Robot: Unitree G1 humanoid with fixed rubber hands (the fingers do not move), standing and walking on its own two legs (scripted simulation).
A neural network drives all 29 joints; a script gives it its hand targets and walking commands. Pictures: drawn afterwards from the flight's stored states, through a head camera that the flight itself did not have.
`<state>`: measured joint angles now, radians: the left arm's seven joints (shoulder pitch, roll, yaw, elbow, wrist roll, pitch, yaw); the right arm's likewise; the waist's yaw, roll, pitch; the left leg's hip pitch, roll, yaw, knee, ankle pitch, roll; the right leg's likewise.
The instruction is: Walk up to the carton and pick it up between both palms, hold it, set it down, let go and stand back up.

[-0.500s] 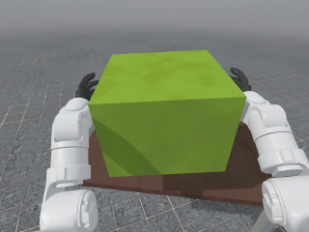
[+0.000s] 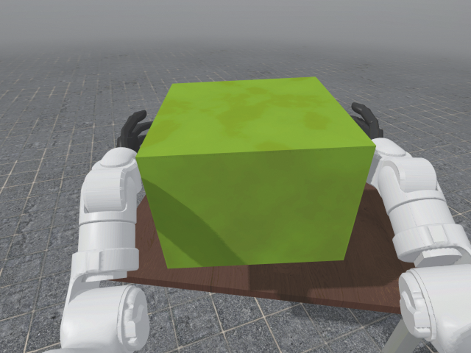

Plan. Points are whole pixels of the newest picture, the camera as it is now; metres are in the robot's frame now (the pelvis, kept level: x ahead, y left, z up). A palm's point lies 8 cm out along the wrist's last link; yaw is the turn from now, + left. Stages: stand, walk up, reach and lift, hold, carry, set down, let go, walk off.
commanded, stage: hold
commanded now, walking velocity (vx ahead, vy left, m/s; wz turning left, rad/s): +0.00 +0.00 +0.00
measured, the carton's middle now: (249, 162) +0.41 +0.00 +0.21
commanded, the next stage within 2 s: none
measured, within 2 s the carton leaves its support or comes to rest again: neither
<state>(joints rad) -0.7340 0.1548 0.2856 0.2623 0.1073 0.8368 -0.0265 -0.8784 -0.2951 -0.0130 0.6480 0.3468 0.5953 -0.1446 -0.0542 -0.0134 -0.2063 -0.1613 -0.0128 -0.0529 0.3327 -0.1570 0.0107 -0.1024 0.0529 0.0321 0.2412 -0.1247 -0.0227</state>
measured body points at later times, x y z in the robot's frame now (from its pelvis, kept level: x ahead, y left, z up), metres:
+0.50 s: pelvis +0.00 +0.00 +0.00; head -0.08 +0.02 +0.44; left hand +0.37 +0.20 +0.25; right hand +0.38 -0.19 +0.27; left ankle +0.01 +0.11 -0.75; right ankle +0.00 -0.11 -0.75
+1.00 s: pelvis +0.00 +0.00 +0.00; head -0.09 +0.02 +0.44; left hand +0.37 +0.20 +0.25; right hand +0.38 -0.19 +0.27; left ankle +0.01 +0.11 -0.75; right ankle +0.00 -0.11 -0.75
